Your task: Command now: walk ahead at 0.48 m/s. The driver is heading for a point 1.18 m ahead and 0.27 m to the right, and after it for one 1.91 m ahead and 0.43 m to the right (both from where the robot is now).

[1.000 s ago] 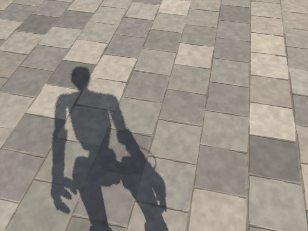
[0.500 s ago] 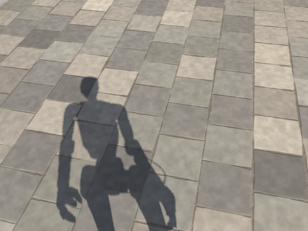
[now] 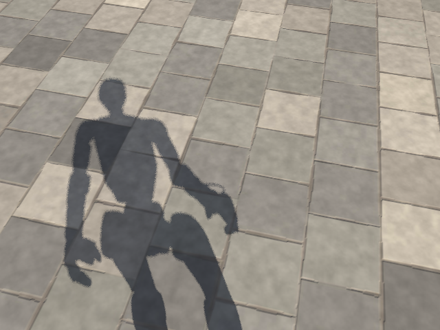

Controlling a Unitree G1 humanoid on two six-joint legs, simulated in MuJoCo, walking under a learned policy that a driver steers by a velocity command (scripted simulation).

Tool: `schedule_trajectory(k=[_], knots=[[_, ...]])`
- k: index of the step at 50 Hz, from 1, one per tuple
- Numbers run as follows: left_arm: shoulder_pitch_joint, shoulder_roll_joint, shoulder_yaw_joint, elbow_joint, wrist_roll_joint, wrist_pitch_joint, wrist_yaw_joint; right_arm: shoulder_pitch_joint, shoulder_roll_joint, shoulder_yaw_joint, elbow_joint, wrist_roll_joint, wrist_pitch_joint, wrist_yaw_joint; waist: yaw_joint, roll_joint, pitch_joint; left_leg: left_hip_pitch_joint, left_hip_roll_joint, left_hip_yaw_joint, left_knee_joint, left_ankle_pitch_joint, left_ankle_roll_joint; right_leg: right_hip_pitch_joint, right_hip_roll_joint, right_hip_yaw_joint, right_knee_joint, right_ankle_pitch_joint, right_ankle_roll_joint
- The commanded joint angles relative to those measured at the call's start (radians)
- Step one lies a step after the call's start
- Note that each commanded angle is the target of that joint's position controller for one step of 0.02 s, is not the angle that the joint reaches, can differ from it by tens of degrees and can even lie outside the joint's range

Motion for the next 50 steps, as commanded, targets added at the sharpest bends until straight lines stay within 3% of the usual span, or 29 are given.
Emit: schedule_trajectory(k=[1, 4, 7, 11, 15, 18, 19, 20, 21, 22, 23, 24, 25, 26, 27, 28, 30, 32, 34, 38, 42, 44, 46, 47, 48, 49, 50], knots=[[0.06, 0.068, 0.029, -0.05, 0.004, 0.002, 0.009, 0.039, -0.065, -0.01, -0.014, -0.014, -0.015, 0.005, 0.014, 0.083, -0.063, 0.173, 0.267, -0.334, -0.34, 0.032, 0.165, -0.192, -0.114, 0.046, 0.0, 0.096, -0.012], [-0.005, 0.064, 0.037, -0.081, 0.014, 0.024, 0.014, 0.091, -0.097, -0.014, 0.019, -0.008, -0.021, -0.007, 0.024, 0.079, 0.001, 0.111, 0.254, -0.253, -0.398, 0.073, 0.185, -0.247, -0.132, 0.02, -0.107, 0.148, 0.012], [-0.153, 0.073, 0.041, -0.133, 0.025, 0.02, 0.012, 0.152, -0.127, -0.02, 0.036, -0.008, -0.013, -0.029, -0.009, 0.057, 0.031, 0.164, 0.251, -0.221, -0.415, 0.104, 0.179, -0.36, -0.137, 0.01, -0.293, 0.312, 0.038], [-0.313, 0.05, 0.03, -0.176, 0.019, 0.007, -0.006, 0.227, -0.148, -0.02, 0.052, 0.004, -0.002, -0.043, -0.062, 0.06, 0.04, 0.205, 0.216, -0.144, -0.41, 0.134, 0.137, -0.305, -0.083, -0.044, -0.559, 0.487, 0.042], [-0.427, 0.056, 0.023, -0.22, 0.009, 0.001, -0.03, 0.31, -0.154, -0.023, 0.086, 0.012, 0.017, -0.046, -0.097, 0.062, 0.064, 0.352, 0.266, -0.149, -0.358, 0.142, 0.132, -0.337, -0.06, -0.045, -0.669, 0.449, 0.03], [-0.429, 0.085, 0.029, -0.243, 0.007, -0.008, -0.048, 0.312, -0.169, -0.032, 0.093, 0.013, 0.034, -0.051, -0.069, 0.081, 0.047, 0.455, 0.311, -0.161, -0.277, 0.258, 0.11, -0.306, -0.041, -0.049, -0.718, 0.334, -0.007], [-0.384, 0.105, 0.037, -0.236, 0.007, -0.011, -0.049, 0.294, -0.179, -0.035, 0.088, 0.012, 0.039, -0.051, -0.038, 0.1, 0.015, 0.464, 0.308, -0.153, -0.222, 0.395, 0.098, -0.224, -0.016, -0.068, -0.727, 0.298, -0.023], [-0.279, 0.136, 0.055, -0.209, 0.008, -0.012, -0.047, 0.269, -0.181, -0.035, 0.08, 0.009, 0.045, -0.051, 0.024, 0.109, -0.052, 0.451, 0.279, -0.124, -0.097, 0.573, 0.079, -0.071, 0.021, -0.1, -0.742, 0.291, -0.047], [-0.096, 0.19, 0.082, -0.155, 0.009, -0.011, -0.039, 0.259, -0.155, -0.024, 0.067, 0.001, 0.048, -0.05, 0.103, 0.097, -0.17, 0.354, 0.222, -0.083, 0.117, 0.602, 0.049, 0.192, 0.011, -0.086, -0.725, 0.315, -0.084], [0.071, 0.286, 0.105, -0.123, 0.033, -0.008, -0.032, 0.332, -0.076, 0.003, 0.043, -0.011, 0.038, -0.045, 0.111, -0.059, -0.342, 0.008, 0.117, -0.029, 0.5, 0.288, -0.009, 0.602, -0.238, 0.252, -0.709, 0.271, -0.203], [0.118, 0.283, 0.101, -0.104, 0.028, -0.003, -0.04, 0.401, 0.004, 0.029, 0.058, -0.004, 0.013, -0.036, 0.088, -0.246, -0.457, -0.255, -0.023, -0.122, 0.738, -0.41, -0.038, 0.789, -0.38, 0.657, -0.869, 0.099, -0.293], [0.077, 0.196, 0.075, -0.109, 0.021, -0.004, -0.038, 0.307, -0.117, -0.002, 0.045, 0.027, -0.007, -0.032, 0.101, -0.164, -0.353, -0.361, 0.041, -0.204, 0.837, -0.403, -0.016, 0.717, -0.342, 0.614, -0.912, 0.033, -0.24], [-0.027, 0.165, 0.063, -0.131, 0.018, -0.004, -0.035, 0.216, -0.155, -0.011, 0.013, 0.042, -0.018, -0.032, 0.078, -0.114, -0.212, -0.396, 0.096, -0.167, 0.824, -0.304, -0.002, 0.56, -0.314, 0.461, -0.934, 0.113, -0.201], [-0.105, 0.141, 0.055, -0.147, 0.025, -0.004, -0.036, 0.17, -0.15, -0.014, 0.008, 0.031, -0.02, -0.039, 0.048, -0.034, -0.142, -0.352, 0.14, -0.147, 0.774, -0.214, -0.005, 0.409, -0.278, 0.352, -0.967, 0.222, -0.186], [-0.146, 0.117, 0.048, -0.152, 0.033, -0.006, -0.04, 0.165, -0.134, -0.02, 0.008, 0.018, -0.011, -0.043, 0.013, -0.022, -0.095, -0.298, 0.172, -0.144, 0.718, -0.16, -0.009, 0.299, -0.239, 0.266, -1.001, 0.295, -0.174], [-0.158, 0.099, 0.043, -0.146, 0.04, -0.008, -0.044, 0.188, -0.108, -0.02, 0.014, 0.015, 0.003, -0.043, -0.015, -0.041, -0.088, -0.238, 0.191, -0.148, 0.685, -0.127, -0.012, 0.237, -0.212, 0.216, -1.033, 0.315, -0.169], [-0.137, 0.104, 0.046, -0.126, 0.035, -0.014, -0.044, 0.21, -0.069, -0.019, 0.021, 0.014, 0.026, -0.046, -0.035, -0.043, -0.065, -0.214, 0.198, -0.133, 0.634, -0.101, -0.026, 0.18, -0.19, 0.148, -1.075, 0.368, -0.183], [-0.106, 0.132, 0.053, -0.107, 0.035, -0.015, -0.034, 0.15, -0.075, -0.023, -0.003, 0.006, 0.036, -0.05, -0.033, -0.032, -0.03, -0.278, 0.206, -0.127, 0.555, -0.027, -0.044, 0.176, -0.187, 0.107, -1.101, 0.418, -0.192], [-0.07, 0.142, 0.056, -0.091, 0.033, -0.008, -0.022, 0.068, -0.076, -0.026, -0.031, -0.001, 0.034, -0.049, -0.015, -0.024, -0.008, -0.339, 0.206, -0.123, 0.439, 0.074, -0.06, 0.202, -0.182, 0.08, -1.113, 0.436, -0.185], [-0.015, 0.153, 0.055, -0.068, 0.024, 0.001, -0.007, -0.076, -0.052, -0.016, -0.071, 0.002, 0.023, -0.036, 0.026, -0.031, 0.02, -0.301, 0.168, -0.085, 0.191, 0.256, -0.061, 0.217, -0.147, 0.008, -1.127, 0.402, -0.15], [0.058, 0.161, 0.059, -0.028, 0.015, 0.014, -0.003, -0.19, -0.054, -0.009, -0.11, 0.012, 0.016, -0.018, 0.061, -0.029, 0.054, -0.318, 0.142, -0.075, 0.074, 0.246, -0.049, 0.329, -0.187, 0.006, -1.098, 0.388, -0.147], [0.079, 0.163, 0.063, -0.013, 0.01, 0.026, 0.002, -0.228, -0.066, -0.011, -0.136, 0.013, 0.006, -0.007, 0.056, -0.029, 0.065, -0.324, 0.135, -0.091, 0.034, 0.184, -0.032, 0.388, -0.219, 0.039, -1.051, 0.422, -0.141], [0.06, 0.179, 0.071, -0.015, 0.007, 0.036, 0.007, -0.191, -0.094, -0.021, -0.135, 0.013, -0.004, 0.0, 0.02, -0.045, 0.039, -0.24, 0.113, -0.087, 0.0, 0.115, -0.016, 0.414, -0.234, 0.066, -0.992, 0.497, -0.126], [0.035, 0.191, 0.074, -0.023, 0.008, 0.04, 0.007, -0.129, -0.117, -0.032, -0.122, 0.013, -0.009, -0.002, -0.019, -0.06, 0.002, -0.132, 0.086, -0.066, -0.011, 0.086, -0.005, 0.404, -0.224, 0.066, -0.927, 0.62, -0.115], [0.014, 0.179, 0.069, -0.031, 0.011, 0.044, 0.006, 0.007, -0.155, -0.054, -0.082, 0.012, -0.012, -0.008, -0.09, -0.053, -0.082, 0.065, 0.059, -0.043, -0.027, 0.093, 0.016, 0.361, -0.175, 0.038, -0.779, 0.731, -0.092], [0.003, 0.141, 0.052, -0.054, 0.023, 0.043, 0.005, 0.2, -0.22, -0.077, -0.038, -0.002, -0.013, -0.019, -0.163, -0.009, -0.23, 0.381, 0.165, -0.141, 0.027, 0.109, 0.067, 0.189, -0.112, -0.002, -0.519, 0.601, -0.056], [0.132, 0.009, 0.016, -0.067, 0.023, 0.027, -0.002, 0.324, -0.32, -0.103, -0.012, -0.018, -0.005, -0.024, -0.13, 0.23, -0.4, 0.791, 0.435, -0.564, -0.026, -0.031, 0.211, -0.22, 0.054, -0.066, -0.118, 0.144, 0.024]])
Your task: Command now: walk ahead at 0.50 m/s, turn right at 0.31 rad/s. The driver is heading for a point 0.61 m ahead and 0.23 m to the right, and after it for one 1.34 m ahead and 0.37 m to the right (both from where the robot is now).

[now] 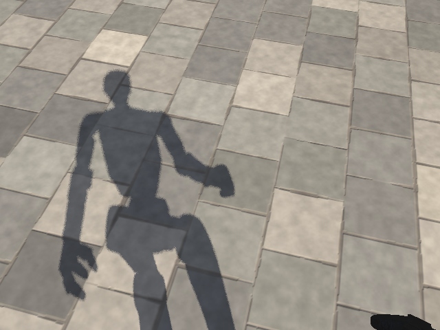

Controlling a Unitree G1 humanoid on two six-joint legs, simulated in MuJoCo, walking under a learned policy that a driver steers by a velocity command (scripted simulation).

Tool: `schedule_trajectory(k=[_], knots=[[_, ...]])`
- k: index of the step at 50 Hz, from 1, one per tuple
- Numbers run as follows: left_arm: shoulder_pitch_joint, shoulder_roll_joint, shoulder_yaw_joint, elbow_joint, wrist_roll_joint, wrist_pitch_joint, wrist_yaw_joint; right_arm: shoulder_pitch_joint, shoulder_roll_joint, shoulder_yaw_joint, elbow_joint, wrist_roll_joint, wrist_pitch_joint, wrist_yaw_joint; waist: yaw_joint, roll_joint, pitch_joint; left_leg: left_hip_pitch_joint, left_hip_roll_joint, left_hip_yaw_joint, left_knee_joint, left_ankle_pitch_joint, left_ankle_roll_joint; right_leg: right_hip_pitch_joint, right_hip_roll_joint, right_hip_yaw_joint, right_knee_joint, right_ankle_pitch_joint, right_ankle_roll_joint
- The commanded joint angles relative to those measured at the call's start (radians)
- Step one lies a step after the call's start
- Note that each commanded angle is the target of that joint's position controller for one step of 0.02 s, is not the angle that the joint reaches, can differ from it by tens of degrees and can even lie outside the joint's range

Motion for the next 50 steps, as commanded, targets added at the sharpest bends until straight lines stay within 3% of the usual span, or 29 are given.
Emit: schedule_trajectory(k=[1, 2, 3, 4, 6, 7, 10, 15, 20, 21, 23, 24, 25, 26, 27, 28, 29, 30, 31, 32, 33, 35, 37, 41, 45, 48, 50], knots=[[0.065, 0.037, -0.011, -0.075, -0.014, -0.044, -0.006, 0.464, -0.248, -0.076, 0.062, -0.013, 0.004, -0.016, -0.196, 0.248, -0.448, 0.928, 0.406, -0.743, -0.2, -0.213, 0.241, -0.671, 0.041, 0.135, 0.748, -0.128, -0.02], [-0.023, 0.127, 0.016, -0.099, -0.041, -0.05, -0.005, 0.377, -0.187, -0.056, 0.051, -0.006, 0.002, -0.018, -0.182, 0.184, -0.277, 0.791, 0.375, -0.589, -0.222, -0.254, 0.181, -0.752, -0.016, 0.146, 0.809, -0.075, -0.034], [-0.082, 0.13, 0.019, -0.115, -0.04, -0.048, 0.001, 0.292, -0.149, -0.044, 0.035, -0.003, 0.001, -0.019, -0.154, 0.124, -0.177, 0.637, 0.343, -0.453, -0.249, -0.224, 0.144, -0.747, -0.071, 0.116, 0.786, 0.019, -0.04], [-0.111, 0.119, 0.025, -0.119, -0.028, -0.04, 0.008, 0.225, -0.114, -0.035, 0.033, -0.005, -0.001, -0.017, -0.123, 0.088, -0.103, 0.496, 0.303, -0.349, -0.294, -0.172, 0.122, -0.703, -0.104, 0.106, 0.73, 0.09, -0.039], [-0.071, 0.071, 0.03, -0.111, -0.023, -0.009, 0.008, 0.172, -0.086, -0.03, 0.042, -0.019, -0.008, -0.014, -0.067, 0.125, -0.049, 0.343, 0.249, -0.2, -0.363, -0.106, 0.098, -0.593, -0.144, 0.11, 0.667, 0.168, -0.041], [-0.063, 0.046, 0.029, -0.111, -0.023, 0.004, 0.007, 0.172, -0.09, -0.033, 0.049, -0.02, -0.011, -0.015, -0.057, 0.115, -0.035, 0.314, 0.243, -0.15, -0.383, -0.063, 0.105, -0.584, -0.148, 0.103, 0.659, 0.188, -0.04], [-0.119, 0.048, 0.037, -0.148, -0.016, 0.023, 0.008, 0.192, -0.124, -0.045, 0.069, -0.025, -0.016, -0.029, -0.049, 0.074, 0.003, 0.315, 0.243, -0.045, -0.412, 0.04, 0.119, -0.663, -0.152, 0.117, 0.587, 0.303, -0.029], [-0.265, 0.034, 0.03, -0.203, -0.007, 0.012, -0.021, 0.232, -0.159, -0.053, 0.079, -0.021, -0.003, -0.052, -0.086, 0.046, 0.039, 0.381, 0.226, 0.093, -0.423, 0.106, 0.098, -0.685, -0.13, 0.059, 0.312, 0.512, -0.021], [-0.421, 0.025, 0.016, -0.283, -0.007, 0.012, -0.054, 0.319, -0.191, -0.065, 0.101, -0.001, 0.027, -0.058, -0.139, 0.029, 0.09, 0.552, 0.276, 0.154, -0.373, 0.172, 0.089, -0.737, -0.111, -0.018, 0.163, 0.455, -0.047], [-0.432, 0.03, 0.016, -0.298, -0.008, 0.013, -0.061, 0.323, -0.197, -0.068, 0.102, 0.004, 0.035, -0.058, -0.135, 0.036, 0.089, 0.583, 0.285, 0.165, -0.345, 0.227, 0.082, -0.732, -0.101, -0.035, 0.147, 0.413, -0.058], [-0.409, 0.058, 0.029, -0.317, -0.01, 0.016, -0.069, 0.299, -0.224, -0.076, 0.091, 0.011, 0.048, -0.06, -0.098, 0.068, 0.048, 0.614, 0.288, 0.197, -0.24, 0.52, 0.06, -0.634, -0.048, -0.09, 0.133, 0.317, -0.092], [-0.358, 0.082, 0.041, -0.314, -0.011, 0.019, -0.07, 0.286, -0.24, -0.08, 0.084, 0.016, 0.055, -0.062, -0.061, 0.089, 0.005, 0.619, 0.284, 0.209, -0.143, 0.692, 0.049, -0.546, -0.008, -0.12, 0.138, 0.265, -0.113], [-0.244, 0.121, 0.063, -0.292, -0.015, 0.02, -0.068, 0.267, -0.249, -0.082, 0.077, 0.019, 0.063, -0.062, 0.008, 0.091, -0.058, 0.593, 0.264, 0.226, 0.023, 0.793, 0.032, -0.393, 0.039, -0.142, 0.107, 0.259, -0.142], [-0.077, 0.187, 0.099, -0.249, -0.016, 0.022, -0.054, 0.256, -0.241, -0.076, 0.069, 0.02, 0.064, -0.063, 0.092, 0.058, -0.146, 0.469, 0.22, 0.241, 0.261, 0.697, -0.008, -0.127, 0.074, -0.115, 0.033, 0.325, -0.182], [0.015, 0.289, 0.124, -0.226, -0.016, 0.03, -0.031, 0.283, -0.149, -0.047, 0.04, -0.022, 0.052, -0.058, 0.075, -0.153, -0.216, 0.163, 0.142, 0.233, 0.599, 0.041, -0.055, 0.146, -0.139, 0.217, 0.023, 0.372, -0.248], [-0.025, 0.334, 0.12, -0.262, -0.009, 0.011, -0.039, 0.337, -0.066, -0.017, -0.016, -0.012, 0.01, -0.043, -0.016, -0.279, -0.366, -0.188, -0.067, 0.014, 0.881, -0.542, -0.093, 0.401, -0.338, 0.821, -0.173, 0.149, -0.458], [-0.005, 0.237, 0.091, -0.263, -0.001, -0.001, -0.048, 0.195, -0.161, -0.036, -0.035, 0.032, -0.027, -0.029, 0.056, -0.113, -0.333, -0.303, -0.017, -0.121, 0.912, -0.484, -0.063, 0.389, -0.328, 0.785, -0.252, 0.148, -0.395], [-0.046, 0.195, 0.079, -0.261, -0.001, -0.012, -0.047, 0.146, -0.168, -0.038, -0.054, 0.049, -0.043, -0.025, 0.038, -0.089, -0.21, -0.343, 0.024, -0.109, 0.854, -0.391, -0.035, 0.28, -0.295, 0.63, -0.243, 0.22, -0.351], [-0.124, 0.164, 0.069, -0.277, -0.004, -0.018, -0.047, 0.152, -0.158, -0.038, -0.034, 0.029, -0.046, -0.033, -0.014, 0.007, -0.139, -0.279, 0.072, -0.112, 0.766, -0.314, -0.033, 0.122, -0.248, 0.505, -0.241, 0.325, -0.314], [-0.186, 0.132, 0.058, -0.293, -0.001, -0.019, -0.042, 0.165, -0.172, -0.049, -0.024, 0.006, -0.037, -0.039, -0.05, 0.005, -0.104, -0.203, 0.1, -0.112, 0.68, -0.273, -0.041, -0.002, -0.211, 0.416, -0.25, 0.417, -0.292], [-0.212, 0.119, 0.051, -0.307, 0.008, -0.02, -0.037, 0.184, -0.175, -0.054, -0.021, 0.002, -0.021, -0.037, -0.076, -0.012, -0.094, -0.138, 0.115, -0.116, 0.644, -0.246, -0.05, -0.078, -0.189, 0.378, -0.272, 0.462, -0.285], [-0.2, 0.141, 0.055, -0.308, 0.003, -0.024, -0.026, 0.183, -0.151, -0.053, -0.031, -0.011, 0.002, -0.038, -0.09, -0.011, -0.079, -0.106, 0.109, -0.098, 0.558, -0.211, -0.082, -0.152, -0.167, 0.331, -0.296, 0.542, -0.291], [-0.164, 0.171, 0.062, -0.302, 0.0, -0.026, -0.011, 0.118, -0.13, -0.047, -0.058, -0.021, 0.013, -0.043, -0.077, -0.015, -0.051, -0.13, 0.09, -0.083, 0.439, -0.121, -0.112, -0.187, -0.147, 0.287, -0.309, 0.575, -0.286], [-0.112, 0.175, 0.063, -0.292, -0.006, -0.015, 0.004, -0.027, -0.1, -0.031, -0.103, -0.014, 0.007, -0.034, -0.022, -0.067, -0.018, -0.084, 0.028, -0.075, 0.128, 0.121, -0.121, -0.224, -0.087, 0.238, -0.296, 0.456, -0.226], [-0.061, 0.174, 0.064, -0.271, -0.012, -0.009, 0.005, -0.104, -0.122, -0.031, -0.143, 0.002, -0.007, -0.017, 0.009, -0.093, -0.007, -0.031, -0.006, -0.089, -0.003, 0.165, -0.104, -0.186, -0.115, 0.304, -0.244, 0.38, -0.203], [-0.06, 0.172, 0.065, -0.272, -0.011, 0.002, 0.014, -0.079, -0.161, -0.042, -0.149, 0.004, -0.023, -0.005, -0.015, -0.119, -0.016, 0.013, -0.014, -0.105, -0.054, 0.059, -0.076, -0.109, -0.149, 0.389, -0.156, 0.386, -0.187], [-0.088, 0.155, 0.059, -0.286, -0.008, 0.009, 0.016, 0.052, -0.19, -0.059, -0.117, 0.0, -0.035, -0.009, -0.086, -0.139, -0.065, 0.189, -0.028, -0.075, -0.104, 0.02, -0.037, -0.114, -0.11, 0.397, -0.046, 0.479, -0.156]])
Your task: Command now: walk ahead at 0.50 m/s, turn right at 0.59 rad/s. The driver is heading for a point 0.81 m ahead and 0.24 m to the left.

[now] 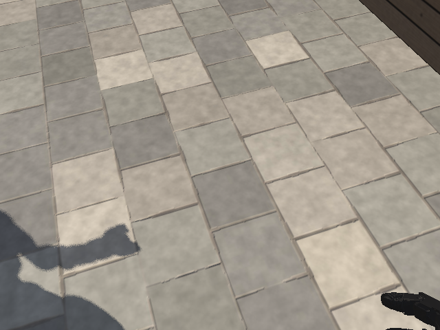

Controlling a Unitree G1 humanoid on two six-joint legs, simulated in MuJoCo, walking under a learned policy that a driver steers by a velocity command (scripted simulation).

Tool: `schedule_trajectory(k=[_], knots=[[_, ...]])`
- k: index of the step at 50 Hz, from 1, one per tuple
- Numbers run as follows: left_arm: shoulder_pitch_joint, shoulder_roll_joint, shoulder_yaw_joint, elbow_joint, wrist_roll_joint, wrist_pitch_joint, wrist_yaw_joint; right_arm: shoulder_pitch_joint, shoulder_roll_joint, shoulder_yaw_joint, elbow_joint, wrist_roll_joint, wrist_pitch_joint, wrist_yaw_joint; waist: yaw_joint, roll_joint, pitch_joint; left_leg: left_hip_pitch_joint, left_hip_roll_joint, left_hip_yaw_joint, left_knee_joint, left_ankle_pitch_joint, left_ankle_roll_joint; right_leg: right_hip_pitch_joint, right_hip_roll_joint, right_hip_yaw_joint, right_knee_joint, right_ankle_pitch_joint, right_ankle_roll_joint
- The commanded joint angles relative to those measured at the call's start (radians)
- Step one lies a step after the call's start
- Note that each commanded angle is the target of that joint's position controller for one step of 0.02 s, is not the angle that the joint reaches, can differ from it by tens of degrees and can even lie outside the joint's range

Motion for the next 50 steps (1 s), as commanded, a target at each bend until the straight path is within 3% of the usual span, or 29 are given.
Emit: schedule_trajectory(k=[1, 2, 3, 4, 5, 6, 7, 8, 10, 14, 19, 21, 23, 24, 25, 26, 27, 28, 30, 32, 37, 40, 43, 45, 46, 47, 48, 49, 50], knots=[[-0.059, 0.08, 0.009, -0.082, 0.01, -0.006, 0.002, 0.192, -0.192, -0.067, -0.024, -0.017, -0.032, -0.009, -0.168, -0.139, -0.161, 0.421, 0.09, -0.059, -0.004, -0.048, 0.087, -0.144, -0.156, 0.139, 0.23, 0.424, -0.072], [0.046, 0.015, -0.011, -0.097, 0.011, -0.013, 0.003, 0.35, -0.272, -0.085, 0.0, -0.037, -0.027, -0.014, -0.163, 0.068, -0.332, 0.781, 0.307, -0.385, -0.014, -0.146, 0.213, -0.408, -0.038, 0.009, 0.566, 0.181, 0.001], [0.142, 0.027, -0.018, -0.083, -0.016, -0.022, 0.002, 0.416, -0.259, -0.087, 0.053, -0.017, -0.016, 0.001, -0.138, 0.316, -0.372, 0.887, 0.417, -0.761, -0.147, -0.399, 0.313, -0.643, -0.008, -0.02, 0.782, -0.181, 0.03], [0.084, 0.113, -0.003, -0.069, -0.022, -0.024, 0.0, 0.367, -0.168, -0.062, 0.037, 0.005, -0.011, 0.005, -0.156, 0.179, -0.224, 0.786, 0.375, -0.704, -0.183, -0.547, 0.282, -0.728, -0.059, 0.015, 0.871, -0.13, 0.031], [-0.027, 0.133, -0.001, -0.089, -0.009, -0.025, -0.003, 0.306, -0.125, -0.048, 0.024, 0.003, 0.0, 0.004, -0.161, 0.082, -0.115, 0.652, 0.327, -0.551, -0.186, -0.51, 0.247, -0.736, -0.096, -0.028, 0.875, -0.053, 0.028], [-0.1, 0.124, -0.002, -0.113, 0.01, -0.031, -0.004, 0.253, -0.115, -0.039, 0.018, -0.006, 0.01, 0.005, -0.138, 0.03, -0.039, 0.515, 0.284, -0.452, -0.209, -0.401, 0.241, -0.716, -0.133, -0.073, 0.82, 0.005, 0.025], [-0.127, 0.116, 0.001, -0.122, 0.023, -0.036, -0.006, 0.226, -0.098, -0.03, 0.014, -0.013, 0.012, 0.004, -0.115, 0.027, -0.008, 0.427, 0.25, -0.39, -0.229, -0.295, 0.239, -0.674, -0.167, -0.082, 0.745, 0.052, 0.022], [-0.121, 0.098, -0.001, -0.124, 0.023, -0.039, -0.008, 0.221, -0.095, -0.026, 0.013, -0.016, 0.013, 0.004, -0.096, 0.043, -0.006, 0.374, 0.222, -0.35, -0.244, -0.212, 0.237, -0.621, -0.18, -0.092, 0.694, 0.073, 0.023], [-0.12, 0.062, -0.01, -0.132, 0.027, -0.043, -0.01, 0.238, -0.109, -0.028, 0.02, -0.002, 0.013, 0.001, -0.084, 0.067, -0.024, 0.345, 0.198, -0.295, -0.26, -0.088, 0.256, -0.583, -0.183, -0.124, 0.582, 0.076, 0.037], [-0.254, 0.023, -0.034, -0.169, 0.027, -0.055, -0.017, 0.279, -0.174, -0.048, 0.03, 0.016, 0.025, -0.019, -0.115, 0.052, -0.018, 0.273, 0.16, -0.191, -0.277, -0.023, 0.242, -0.475, -0.15, -0.16, 0.271, 0.267, 0.071], [-0.37, 0.058, -0.027, -0.203, 0.007, -0.069, -0.032, 0.376, -0.177, -0.048, 0.05, 0.027, 0.049, -0.025, -0.149, 0.062, -0.01, 0.292, 0.172, -0.232, -0.22, -0.089, 0.21, -0.363, -0.101, -0.15, 0.083, 0.38, 0.084], [-0.346, 0.081, -0.016, -0.2, 0.004, -0.077, -0.033, 0.377, -0.18, -0.048, 0.048, 0.027, 0.058, -0.03, -0.115, 0.07, -0.017, 0.292, 0.173, -0.267, -0.168, -0.14, 0.183, -0.267, -0.098, -0.152, 0.015, 0.366, 0.066], [-0.202, 0.128, 0.009, -0.168, 0.015, -0.081, -0.02, 0.364, -0.131, -0.033, 0.034, 0.017, 0.059, -0.032, -0.034, 0.061, -0.081, 0.21, 0.1, -0.239, -0.003, -0.134, 0.129, -0.024, -0.151, -0.124, -0.02, 0.328, 0.019], [-0.035, 0.197, 0.029, -0.15, 0.031, -0.078, -0.009, 0.344, -0.062, -0.01, 0.004, 0.0, 0.053, -0.031, 0.039, -0.069, -0.208, 0.072, 0.027, -0.142, 0.3, -0.276, 0.082, 0.208, -0.34, 0.051, -0.016, 0.29, -0.047], [0.028, 0.269, 0.046, -0.121, 0.038, -0.058, -0.014, 0.445, -0.021, 0.005, -0.037, 0.022, 0.035, -0.032, -0.006, -0.373, -0.294, -0.217, -0.048, -0.03, 0.572, -0.585, 0.048, 0.396, -0.544, 0.43, -0.103, 0.107, -0.188], [0.016, 0.187, 0.03, -0.117, 0.029, -0.057, -0.018, 0.423, -0.119, -0.017, -0.019, 0.039, 0.035, -0.036, 0.01, -0.272, -0.217, -0.324, 0.015, -0.066, 0.721, -0.561, 0.039, 0.337, -0.526, 0.487, -0.145, -0.06, -0.195], [-0.022, 0.13, 0.012, -0.121, 0.023, -0.059, -0.019, 0.356, -0.156, -0.03, -0.027, 0.036, 0.041, -0.034, 0.013, -0.199, -0.116, -0.349, 0.043, -0.07, 0.764, -0.472, 0.039, 0.246, -0.48, 0.348, -0.157, -0.027, -0.16], [-0.082, 0.099, 0.0, -0.124, 0.027, -0.059, -0.022, 0.337, -0.142, -0.032, -0.025, 0.029, 0.049, -0.034, -0.015, -0.152, -0.071, -0.315, 0.07, -0.056, 0.76, -0.398, 0.03, 0.154, -0.432, 0.236, -0.18, 0.072, -0.136], [-0.154, 0.067, -0.01, -0.115, 0.034, -0.06, -0.026, 0.309, -0.112, -0.034, -0.041, 0.022, 0.067, -0.026, -0.06, -0.164, 0.001, -0.262, 0.112, -0.052, 0.705, -0.319, 0.019, 0.013, -0.378, 0.081, -0.237, 0.222, -0.12], [-0.168, 0.077, -0.002, -0.101, 0.033, -0.069, -0.025, 0.29, -0.077, -0.027, -0.06, 0.022, 0.081, -0.018, -0.076, -0.153, 0.012, -0.233, 0.121, -0.035, 0.673, -0.265, 0.005, -0.041, -0.366, -0.016, -0.277, 0.336, -0.126], [-0.154, 0.132, 0.018, -0.063, 0.03, -0.07, -0.014, 0.187, -0.049, -0.013, -0.111, 0.016, 0.085, 0.004, -0.062, -0.104, 0.023, -0.21, 0.121, -0.006, 0.428, -0.05, -0.005, -0.039, -0.352, -0.207, -0.299, 0.472, -0.12], [-0.122, 0.162, 0.027, -0.041, 0.019, -0.062, -0.009, 0.088, -0.049, -0.007, -0.147, 0.014, 0.082, 0.022, -0.029, -0.093, 0.046, -0.161, 0.102, 0.042, 0.285, 0.026, 0.016, -0.019, -0.355, -0.281, -0.295, 0.47, -0.096], [-0.089, 0.192, 0.037, -0.018, 0.002, -0.048, -0.01, 0.024, -0.069, -0.011, -0.187, 0.017, 0.086, 0.035, -0.02, -0.095, 0.068, -0.156, 0.087, 0.072, 0.21, -0.038, 0.054, 0.063, -0.386, -0.319, -0.259, 0.514, -0.072], [-0.087, 0.22, 0.045, -0.012, -0.005, -0.034, -0.007, 0.036, -0.095, -0.024, -0.202, 0.012, 0.09, 0.039, -0.046, -0.115, 0.041, -0.082, 0.038, 0.123, 0.185, -0.139, 0.093, 0.108, -0.391, -0.356, -0.157, 0.769, -0.051], [-0.088, 0.237, 0.049, -0.011, -0.009, -0.026, -0.004, 0.095, -0.12, -0.039, -0.195, 0.011, 0.093, 0.037, -0.086, -0.128, -0.006, 0.018, -0.005, 0.158, 0.178, -0.184, 0.116, 0.114, -0.382, -0.378, -0.047, 0.944, -0.038], [-0.096, 0.233, 0.046, -0.014, -0.012, -0.018, 0.0, 0.239, -0.162, -0.065, -0.159, 0.013, 0.096, 0.031, -0.17, -0.113, -0.082, 0.219, -0.056, 0.181, 0.122, -0.145, 0.149, 0.065, -0.351, -0.415, 0.146, 1.028, -0.012], [-0.074, 0.201, 0.031, -0.023, 0.005, -0.02, 0.005, 0.414, -0.234, -0.101, -0.114, 0.017, 0.105, 0.014, -0.244, -0.057, -0.174, 0.524, -0.033, 0.088, 0.114, -0.108, 0.192, -0.137, -0.314, -0.424, 0.419, 0.858, 0.031], [0.025, 0.054, -0.019, -0.085, 0.052, -0.041, -0.008, 0.407, -0.369, -0.122, -0.115, 0.026, 0.102, 0.001, -0.132, 0.248, -0.251, 0.876, 0.251, -0.466, 0.05, -0.216, 0.372, -0.611, -0.136, -0.38, 0.811, -0.075, 0.102], [-0.055, 0.105, -0.021, -0.097, 0.022, -0.079, -0.02, 0.446, -0.31, -0.098, -0.155, 0.02, 0.087, 0.005, -0.196, 0.157, -0.428, 0.942, 0.339, -0.79, -0.129, -0.388, 0.437, -0.72, -0.082, -0.127, 0.949, -0.201, 0.093]])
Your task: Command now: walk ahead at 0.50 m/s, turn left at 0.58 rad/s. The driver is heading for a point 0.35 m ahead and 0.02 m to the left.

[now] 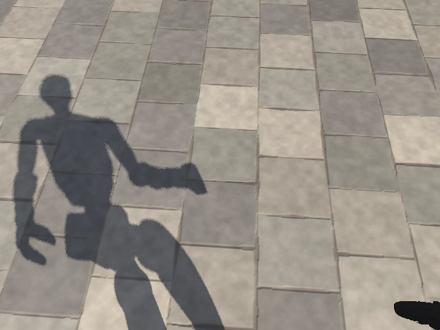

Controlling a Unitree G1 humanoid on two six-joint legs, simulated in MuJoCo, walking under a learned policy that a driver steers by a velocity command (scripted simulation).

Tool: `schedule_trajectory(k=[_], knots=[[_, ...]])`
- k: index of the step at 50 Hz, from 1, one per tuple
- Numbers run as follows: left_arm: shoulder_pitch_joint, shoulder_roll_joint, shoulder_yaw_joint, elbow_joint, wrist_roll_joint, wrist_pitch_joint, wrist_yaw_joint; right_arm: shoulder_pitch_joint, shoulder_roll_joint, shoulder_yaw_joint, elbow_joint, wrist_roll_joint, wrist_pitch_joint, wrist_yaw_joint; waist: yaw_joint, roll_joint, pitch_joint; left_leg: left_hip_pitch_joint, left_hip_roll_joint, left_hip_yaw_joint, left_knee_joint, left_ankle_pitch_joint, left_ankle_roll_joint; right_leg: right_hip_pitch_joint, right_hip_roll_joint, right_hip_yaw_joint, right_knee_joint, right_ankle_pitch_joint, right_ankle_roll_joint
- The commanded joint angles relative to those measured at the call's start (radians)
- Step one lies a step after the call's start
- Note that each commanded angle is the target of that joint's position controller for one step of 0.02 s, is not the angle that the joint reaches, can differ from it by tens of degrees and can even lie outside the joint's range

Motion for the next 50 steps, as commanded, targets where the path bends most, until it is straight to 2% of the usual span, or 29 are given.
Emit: schedule_trajectory(k=[1, 2, 3, 4, 5, 6, 9, 13, 15, 17, 19, 20, 21, 22, 23, 24, 25, 26, 27, 29, 31, 33, 35, 36, 37, 38, 39, 43, 50], knots=[[-0.107, 0.14, 0.007, -0.165, -0.036, -0.076, -0.018, 0.341, -0.212, -0.067, 0.002, -0.009, -0.022, -0.011, -0.193, 0.101, -0.337, 0.899, 0.333, -0.759, -0.37, -0.17, 0.266, -0.765, 0.069, 0.225, 0.539, -0.007, -0.041], [-0.13, 0.126, -0.001, -0.172, -0.03, -0.085, -0.013, 0.291, -0.187, -0.059, 0.002, -0.006, -0.03, -0.012, -0.156, 0.051, -0.238, 0.757, 0.293, -0.641, -0.368, -0.095, 0.235, -0.751, 0.03, 0.216, 0.463, 0.079, -0.055], [-0.13, 0.126, 0.001, -0.16, -0.002, -0.085, -0.005, 0.217, -0.151, -0.047, -0.009, -0.007, -0.03, -0.015, -0.11, 0.007, -0.172, 0.609, 0.255, -0.543, -0.369, 0.012, 0.208, -0.686, -0.003, 0.216, 0.378, 0.133, -0.051], [-0.107, 0.137, 0.009, -0.155, 0.011, -0.076, -0.002, 0.168, -0.129, -0.038, -0.027, -0.02, -0.031, -0.019, -0.068, 0.028, -0.15, 0.494, 0.228, -0.481, -0.386, 0.113, 0.2, -0.601, -0.025, 0.225, 0.324, 0.169, -0.047], [-0.095, 0.136, 0.012, -0.154, 0.015, -0.063, -0.003, 0.145, -0.124, -0.036, -0.037, -0.026, -0.031, -0.021, -0.046, 0.037, -0.138, 0.429, 0.211, -0.458, -0.409, 0.153, 0.201, -0.553, -0.027, 0.224, 0.293, 0.185, -0.04], [-0.088, 0.123, 0.01, -0.152, 0.018, -0.052, -0.004, 0.139, -0.125, -0.037, -0.035, -0.024, -0.034, -0.025, -0.036, 0.034, -0.13, 0.387, 0.203, -0.432, -0.423, 0.195, 0.206, -0.533, -0.025, 0.215, 0.254, 0.195, -0.029], [-0.152, 0.079, -0.005, -0.17, 0.027, -0.035, -0.002, 0.173, -0.149, -0.044, -0.012, -0.017, -0.038, -0.043, -0.045, 0.022, -0.088, 0.3, 0.167, -0.35, -0.444, 0.257, 0.199, -0.532, -0.003, 0.192, 0.104, 0.315, 0.008], [-0.286, 0.038, -0.025, -0.19, 0.027, -0.044, -0.018, 0.218, -0.147, -0.043, 0.022, -0.012, -0.023, -0.062, -0.1, 0.057, -0.063, 0.257, 0.094, -0.236, -0.387, 0.368, 0.117, -0.426, 0.067, 0.157, -0.204, 0.595, 0.011], [-0.326, 0.042, -0.024, -0.199, 0.019, -0.051, -0.031, 0.268, -0.146, -0.041, 0.049, -0.01, -0.014, -0.067, -0.125, 0.07, -0.08, 0.285, 0.108, -0.255, -0.356, 0.365, 0.097, -0.376, 0.095, 0.154, -0.267, 0.674, -0.002], [-0.336, 0.061, -0.017, -0.204, 0.02, -0.053, -0.039, 0.285, -0.134, -0.036, 0.063, -0.011, -0.007, -0.07, -0.127, 0.078, -0.086, 0.362, 0.134, -0.297, -0.292, 0.372, 0.083, -0.382, 0.102, 0.173, -0.322, 0.636, -0.027], [-0.305, 0.083, -0.006, -0.199, 0.026, -0.058, -0.043, 0.273, -0.125, -0.033, 0.067, -0.017, -0.002, -0.072, -0.104, 0.093, -0.1, 0.427, 0.154, -0.341, -0.213, 0.406, 0.066, -0.355, 0.104, 0.18, -0.364, 0.576, -0.061], [-0.257, 0.085, -0.003, -0.185, 0.032, -0.062, -0.042, 0.249, -0.114, -0.03, 0.063, -0.016, 0.0, -0.073, -0.071, 0.094, -0.113, 0.435, 0.135, -0.339, -0.156, 0.432, 0.047, -0.289, 0.106, 0.166, -0.419, 0.615, -0.082], [-0.208, 0.109, 0.004, -0.177, 0.044, -0.069, -0.037, 0.241, -0.092, -0.023, 0.052, -0.02, -0.002, -0.073, -0.048, 0.068, -0.155, 0.411, 0.08, -0.317, -0.061, 0.433, 0.011, -0.162, 0.065, 0.179, -0.445, 0.823, -0.109], [-0.148, 0.168, 0.012, -0.184, 0.067, -0.072, -0.031, 0.3, -0.053, -0.008, 0.036, -0.035, -0.01, -0.07, -0.058, -0.057, -0.281, 0.263, 0.011, -0.287, 0.137, 0.193, -0.041, 0.11, -0.106, 0.319, -0.346, 1.205, -0.198], [-0.084, 0.139, 0.007, -0.159, 0.061, -0.051, -0.03, 0.437, -0.035, 0.006, 0.073, -0.022, -0.011, -0.068, -0.055, -0.26, -0.427, 0.079, -0.081, -0.221, 0.414, -0.427, -0.117, 0.34, -0.304, 0.562, -0.339, 1.334, -0.384], [-0.055, 0.079, -0.008, -0.145, 0.02, -0.034, -0.036, 0.443, -0.11, -0.006, 0.085, -0.017, -0.002, -0.064, -0.044, -0.204, -0.453, 0.024, -0.043, -0.248, 0.499, -0.551, -0.14, 0.321, -0.317, 0.66, -0.377, 1.068, -0.395], [-0.102, 0.067, -0.014, -0.15, 0.007, -0.021, -0.037, 0.349, -0.141, -0.019, 0.073, -0.008, 0.017, -0.067, -0.031, -0.133, -0.34, -0.021, -0.014, -0.236, 0.55, -0.494, -0.163, 0.224, -0.269, 0.615, -0.421, 0.844, -0.352], [-0.16, 0.05, -0.025, -0.154, 0.014, -0.01, -0.036, 0.283, -0.134, -0.019, 0.064, -0.009, 0.039, -0.073, -0.039, -0.092, -0.259, -0.027, 0.011, -0.205, 0.53, -0.447, -0.175, 0.111, -0.227, 0.558, -0.464, 0.692, -0.315], [-0.224, 0.034, -0.035, -0.159, 0.02, -0.001, -0.037, 0.253, -0.12, -0.019, 0.056, -0.016, 0.059, -0.077, -0.063, -0.086, -0.187, 0.0, 0.041, -0.188, 0.452, -0.415, -0.181, -0.011, -0.192, 0.506, -0.507, 0.568, -0.289], [-0.294, 0.055, -0.028, -0.156, 0.033, 0.017, -0.035, 0.268, -0.062, -0.005, 0.068, -0.019, 0.078, -0.082, -0.098, -0.157, -0.123, 0.159, 0.051, -0.12, 0.227, -0.365, -0.182, -0.201, -0.099, 0.381, -0.568, 0.464, -0.241], [-0.284, 0.064, -0.023, -0.145, 0.034, 0.025, -0.029, 0.283, -0.032, 0.004, 0.089, -0.028, 0.07, -0.082, -0.093, -0.177, -0.155, 0.265, 0.042, -0.089, 0.083, -0.274, -0.174, -0.215, -0.075, 0.326, -0.562, 0.495, -0.248], [-0.281, 0.062, -0.025, -0.133, 0.019, 0.03, -0.025, 0.3, -0.032, 0.002, 0.112, -0.032, 0.065, -0.077, -0.106, -0.151, -0.188, 0.368, 0.034, -0.068, -0.075, -0.08, -0.152, -0.217, -0.075, 0.306, -0.542, 0.408, -0.243], [-0.254, 0.028, -0.041, -0.114, 0.014, 0.031, -0.026, 0.265, -0.04, 0.003, 0.104, -0.052, 0.064, -0.072, -0.104, -0.118, -0.166, 0.452, 0.05, -0.089, -0.188, 0.029, -0.114, -0.282, -0.042, 0.291, -0.543, 0.17, -0.172], [-0.238, 0.015, -0.047, -0.103, 0.023, 0.029, -0.029, 0.228, -0.074, 0.0, 0.079, -0.06, 0.064, -0.075, -0.085, -0.07, -0.131, 0.442, 0.116, -0.164, -0.227, 0.013, -0.082, -0.316, -0.011, 0.27, -0.519, 0.051, -0.12], [-0.216, 0.028, -0.041, -0.106, 0.028, 0.031, -0.031, 0.196, -0.128, -0.014, 0.086, -0.051, 0.065, -0.077, -0.035, 0.041, -0.072, 0.296, 0.116, -0.177, -0.231, -0.198, -0.044, -0.276, 0.056, 0.198, -0.502, 0.052, -0.08], [-0.243, 0.035, -0.042, -0.102, 0.033, 0.031, -0.028, 0.177, -0.088, -0.007, 0.085, -0.049, 0.058, -0.075, -0.053, 0.053, -0.044, 0.211, 0.095, -0.166, -0.257, -0.305, -0.043, -0.208, 0.068, 0.18, -0.459, 0.116, -0.061], [-0.242, 0.031, -0.041, -0.099, 0.028, 0.03, -0.026, 0.169, -0.06, 0.002, 0.089, -0.054, 0.048, -0.075, -0.05, 0.061, -0.035, 0.188, 0.091, -0.162, -0.268, -0.294, -0.059, -0.181, 0.068, 0.178, -0.435, 0.166, -0.065], [-0.202, 0.019, -0.042, -0.062, 0.022, 0.028, -0.018, 0.189, -0.05, 0.005, 0.102, -0.042, 0.017, -0.076, -0.051, 0.045, -0.065, 0.249, 0.084, -0.148, -0.222, -0.064, -0.088, -0.157, 0.066, 0.169, -0.385, 0.346, -0.087], [-0.205, 0.026, -0.038, -0.01, 0.012, 0.038, -0.012, 0.204, -0.046, 0.007, 0.118, -0.035, 0.018, -0.079, -0.057, -0.004, -0.092, 0.287, 0.068, -0.129, -0.188, 0.083, -0.087, -0.108, 0.059, 0.17, -0.348, 0.506, -0.083]])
